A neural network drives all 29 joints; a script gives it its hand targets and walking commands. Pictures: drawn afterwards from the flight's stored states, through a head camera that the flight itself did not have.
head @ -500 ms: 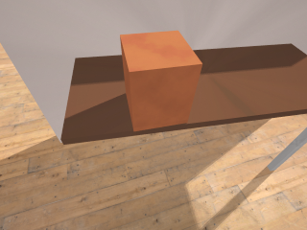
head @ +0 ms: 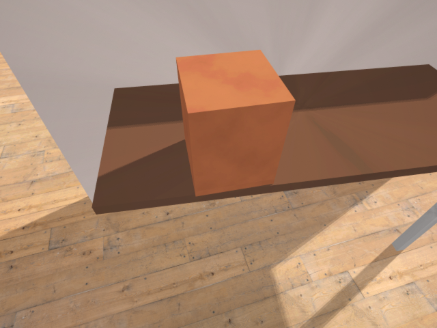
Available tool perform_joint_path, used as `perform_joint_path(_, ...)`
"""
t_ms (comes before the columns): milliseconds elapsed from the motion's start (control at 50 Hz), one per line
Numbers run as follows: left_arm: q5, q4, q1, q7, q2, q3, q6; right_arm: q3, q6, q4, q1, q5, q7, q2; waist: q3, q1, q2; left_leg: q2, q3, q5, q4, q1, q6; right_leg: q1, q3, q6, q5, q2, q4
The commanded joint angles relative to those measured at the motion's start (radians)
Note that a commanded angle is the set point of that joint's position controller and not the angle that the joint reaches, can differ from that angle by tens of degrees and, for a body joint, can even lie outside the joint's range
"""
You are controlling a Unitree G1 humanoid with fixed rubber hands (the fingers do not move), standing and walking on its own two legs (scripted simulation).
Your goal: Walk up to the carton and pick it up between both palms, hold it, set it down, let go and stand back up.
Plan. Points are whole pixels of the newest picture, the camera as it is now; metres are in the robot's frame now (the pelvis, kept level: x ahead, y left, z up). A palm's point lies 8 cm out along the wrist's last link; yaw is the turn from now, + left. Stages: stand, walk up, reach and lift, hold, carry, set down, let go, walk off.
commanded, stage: walk up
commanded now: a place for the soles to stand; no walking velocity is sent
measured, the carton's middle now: (227, 124) +0.55 -0.01 +0.06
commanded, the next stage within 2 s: none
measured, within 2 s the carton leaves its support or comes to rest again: neither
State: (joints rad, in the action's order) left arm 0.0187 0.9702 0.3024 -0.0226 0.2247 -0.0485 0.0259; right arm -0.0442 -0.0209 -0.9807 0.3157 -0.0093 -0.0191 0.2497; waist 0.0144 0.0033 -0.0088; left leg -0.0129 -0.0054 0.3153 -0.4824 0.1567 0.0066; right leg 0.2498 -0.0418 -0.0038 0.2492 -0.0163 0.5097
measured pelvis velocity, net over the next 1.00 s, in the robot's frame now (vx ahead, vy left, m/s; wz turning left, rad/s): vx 0.10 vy -0.07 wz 0.20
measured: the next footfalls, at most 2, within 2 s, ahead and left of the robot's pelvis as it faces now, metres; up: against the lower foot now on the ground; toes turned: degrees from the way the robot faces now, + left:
right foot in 0.28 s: +0.17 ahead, -0.18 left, +0.00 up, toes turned +11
left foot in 0.64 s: +0.17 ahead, +0.06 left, +0.00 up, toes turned +6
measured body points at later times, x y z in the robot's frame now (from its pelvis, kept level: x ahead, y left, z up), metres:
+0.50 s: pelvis +0.10 -0.08 +0.00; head +0.13 -0.10 +0.45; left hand +0.12 +0.17 -0.13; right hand +0.16 -0.34 -0.15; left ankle +0.10 +0.04 -0.69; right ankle +0.15 -0.19 -0.74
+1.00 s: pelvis +0.10 -0.07 -0.01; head +0.12 -0.08 +0.44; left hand +0.14 +0.19 -0.13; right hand +0.26 -0.30 -0.14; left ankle +0.13 +0.05 -0.74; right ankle +0.13 -0.19 -0.74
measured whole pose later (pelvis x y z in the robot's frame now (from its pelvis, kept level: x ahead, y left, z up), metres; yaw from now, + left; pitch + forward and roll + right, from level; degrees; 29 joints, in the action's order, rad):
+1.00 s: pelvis +0.10 -0.07 -0.01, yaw +12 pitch -2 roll +0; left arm 0.01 0.81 0.25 -0.01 0.25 -0.03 0.00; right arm -0.01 0.02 -0.85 0.19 -0.02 0.00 0.27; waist 0.05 0.00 -0.02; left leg -0.02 -0.01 0.21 -0.55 0.31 0.01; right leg 0.23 0.07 0.00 0.31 0.03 0.57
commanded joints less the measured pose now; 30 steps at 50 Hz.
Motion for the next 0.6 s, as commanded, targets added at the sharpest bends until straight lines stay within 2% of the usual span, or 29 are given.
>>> perform_joint_path(0,0.032,-0.045,0.053,0.013,0.18,0.063,0.001,0.049,-0.018,0.033,0.179,-0.032,-0.001,0.12,-0.016,-0.02,0.014,0.123,-0.202,0.159,0.106,-0.014,0.091,0.028,-0.011,-0.033,0.15,0.035,0.069)
perform_joint_path(20,0.045,-0.072,0.005,0.022,0.161,0.059,-0.009,0.077,-0.014,0.031,0.213,-0.035,-0.006,0.185,0.067,-0.055,-0.067,0.227,-0.373,0.402,0.215,-0.085,0.154,0.262,0.045,0.001,0.282,-0.002,0.175)
perform_joint_path(40,0.051,-0.115,-0.06,0.026,0.134,0.051,-0.016,0.091,-0.008,0.026,0.233,-0.036,-0.016,0.211,0.181,-0.08,-0.101,0.354,-0.529,0.485,0.291,-0.114,0.212,0.453,0.074,0.023,0.281,0.03,0.265)
perform_joint_path(60,0.058,-0.142,-0.113,0.031,0.126,0.049,-0.018,0.095,-0.01,0.019,0.259,-0.037,-0.027,0.195,0.248,-0.101,-0.087,0.403,-0.589,0.424,0.322,-0.094,0.248,0.534,0.03,0.028,0.247,0.088,0.327)
perform_joint_path(80,0.048,-0.159,-0.124,0.036,0.131,0.054,-0.015,0.093,-0.018,0.016,0.256,-0.037,-0.03,0.175,0.265,-0.087,-0.056,0.406,-0.575,0.346,0.32,-0.104,0.255,0.562,0.001,0.036,0.203,0.12,0.35)
perform_joint_path(100,0.048,-0.166,-0.101,0.043,0.125,0.052,-0.01,0.092,-0.029,0.04,0.23,-0.046,-0.03,0.174,0.225,-0.069,-0.062,0.392,-0.518,0.268,0.299,-0.117,0.238,0.545,-0.016,0.044,0.169,0.146,0.338)
perform_joint_path(120,0.049,-0.175,-0.101,0.049,0.128,0.058,-0.006,0.093,-0.042,0.05,0.208,-0.044,-0.028,0.16,0.177,-0.061,-0.097,0.349,-0.456,0.208,0.289,-0.1,0.215,0.479,-0.021,0.052,0.141,0.141,0.315)
perform_joint_path(140,0.045,-0.181,-0.083,0.055,0.121,0.06,-0.002,0.094,-0.051,0.066,0.176,-0.05,-0.022,0.165,0.164,-0.036,-0.108,0.322,-0.402,0.139,0.262,-0.072,0.202,0.405,-0.002,0.055,0.123,0.134,0.281)
perform_joint_path(160,0.043,-0.175,-0.076,0.063,0.114,0.06,0.0,0.095,-0.054,0.077,0.153,-0.048,-0.016,0.155,0.138,-0.024,-0.119,0.269,-0.312,0.094,0.247,-0.032,0.179,0.318,0.035,0.057,0.071,0.108,0.26)
perform_joint_path(180,0.046,-0.185,-0.078,0.066,0.09,0.059,0.002,0.097,-0.056,0.083,0.152,-0.051,-0.009,0.167,0.147,-0.031,-0.136,0.246,-0.264,0.028,0.214,0.035,0.169,0.241,0.079,0.05,0.045,0.086,0.2)
perform_joint_path(200,0.036,-0.181,-0.039,0.064,0.085,0.058,0.004,0.093,-0.053,0.086,0.142,-0.045,-0.001,0.173,0.105,-0.009,-0.155,0.206,-0.199,-0.04,0.167,0.121,0.139,0.09,0.109,0.038,-0.012,0.059,0.153)
perform_joint_path(220,0.042,-0.158,0.037,0.059,0.078,0.067,0.005,0.094,-0.045,0.098,0.121,-0.048,0.004,0.172,0.077,0.026,-0.138,0.163,-0.142,-0.104,0.064,0.188,0.112,-0.065,0.16,0.03,-0.085,0.02,0.076)
perform_joint_path(240,0.042,-0.14,0.115,0.047,0.109,0.077,0.005,0.077,-0.036,0.105,0.14,-0.044,0.01,0.153,0.032,0.057,-0.081,0.105,-0.097,-0.147,-0.056,0.258,0.086,-0.227,0.189,0.015,-0.104,-0.023,0.063)
perform_joint_path(260,0.046,-0.132,0.199,0.032,0.16,0.097,0.008,0.06,-0.032,0.118,0.178,-0.042,0.014,0.116,-0.004,0.087,0.025,0.052,-0.068,-0.136,-0.257,0.325,0.045,-0.343,0.118,-0.011,-0.11,0.045,0.046)
perform_joint_path(280,0.034,-0.162,0.259,0.018,0.264,0.117,0.008,0.037,-0.024,0.158,0.234,-0.028,0.013,0.046,-0.122,0.095,0.264,-0.051,-0.018,0.193,-0.581,0.397,-0.012,-0.373,-0.287,-0.113,0.011,0.345,-0.131)
perform_joint_path(300,0.001,-0.164,0.223,0.005,0.305,0.126,-0.007,0.043,-0.005,0.175,0.238,-0.017,-0.002,0.059,-0.073,0.076,0.218,-0.033,-0.081,0.37,-0.728,0.414,-0.004,-0.218,-0.507,-0.191,0.108,0.46,-0.276)
perform_joint_path(320,-0.003,-0.178,0.153,-0.006,0.269,0.113,-0.013,0.051,0.008,0.168,0.232,-0.025,-0.009,0.09,0.04,0.037,0.114,0.014,-0.129,0.304,-0.783,0.446,-0.004,-0.137,-0.487,-0.196,0.195,0.468,-0.283)
perform_joint_path(340,-0.008,-0.175,0.103,-0.008,0.235,0.098,-0.013,0.057,0.009,0.174,0.208,-0.03,-0.009,0.084,0.118,0.013,0.066,0.042,-0.113,0.253,-0.756,0.424,-0.002,-0.032,-0.343,-0.193,0.152,0.426,-0.264)
perform_joint_path(360,0.0,-0.18,0.062,-0.008,0.199,0.084,-0.007,0.061,0.011,0.169,0.211,-0.038,-0.008,0.084,0.129,-0.006,0.055,0.062,-0.12,0.195,-0.692,0.412,-0.003,-0.024,-0.263,-0.176,0.093,0.382,-0.259)
perform_joint_path(380,0.007,-0.18,0.047,-0.004,0.171,0.078,0.004,0.06,0.014,0.147,0.256,-0.048,-0.005,0.066,0.101,-0.026,0.108,0.069,-0.094,0.177,-0.617,0.347,-0.016,0.014,-0.166,-0.174,-0.006,0.358,-0.256)
perform_joint_path(440,0.019,-0.176,0.027,-0.006,0.134,0.066,0.025,0.06,0.024,0.139,0.24,-0.038,0.0,0.053,0.058,-0.033,0.1,0.048,-0.053,0.117,-0.492,0.23,-0.033,0.025,-0.005,-0.196,-0.488,0.331,-0.158)
perform_joint_path(460,0.019,-0.174,0.021,-0.007,0.148,0.074,0.022,0.063,0.024,0.151,0.214,-0.037,-0.001,0.041,0.034,-0.03,0.137,0.05,-0.033,0.106,-0.435,0.223,-0.036,0.002,0.035,-0.196,-0.551,0.325,-0.12)
perform_joint_path(480,0.017,-0.187,0.003,-0.008,0.155,0.075,0.014,0.062,0.029,0.159,0.18,-0.031,-0.001,0.057,0.025,-0.027,0.136,0.043,-0.015,0.078,-0.412,0.195,-0.032,0.013,0.05,-0.199,-0.588,0.324,-0.096)
perform_joint_path(500,0.018,-0.189,-0.003,-0.008,0.175,0.082,0.008,0.064,0.032,0.176,0.148,-0.026,-0.001,0.046,0.011,-0.021,0.177,0.034,0.001,0.055,-0.371,0.18,-0.036,0.015,0.065,-0.2,-0.604,0.319,-0.08)
perform_joint_path(520,0.018,-0.197,-0.018,-0.007,0.187,0.083,-0.001,0.07,0.04,0.194,0.107,-0.025,0.001,0.064,-0.003,-0.015,0.196,0.029,0.016,0.053,-0.358,0.158,-0.025,0.018,0.035,-0.205,-0.52,0.334,-0.073)
perform_joint_path(540,0.016,-0.202,-0.033,-0.008,0.199,0.085,-0.009,0.071,0.041,0.197,0.088,-0.026,0.003,0.063,-0.002,-0.015,0.205,0.02,0.024,0.035,-0.33,0.143,-0.02,0.037,0.035,-0.206,-0.462,0.335,-0.073)
perform_joint_path(560,0.017,-0.202,-0.049,-0.009,0.2,0.084,-0.017,0.072,0.043,0.202,0.069,-0.023,0.003,0.062,0.025,-0.021,0.196,0.015,0.031,0.034,-0.284,0.136,-0.01,0.054,0.033,-0.199,-0.421,0.334,-0.064)
perform_joint_path(580,0.015,-0.207,-0.064,-0.01,0.208,0.085,-0.026,0.078,0.041,0.203,0.061,-0.023,0.005,0.066,0.035,-0.032,0.159,0.015,0.038,-0.027,-0.199,0.11,0.003,0.063,0.036,-0.182,-0.383,0.341,-0.022)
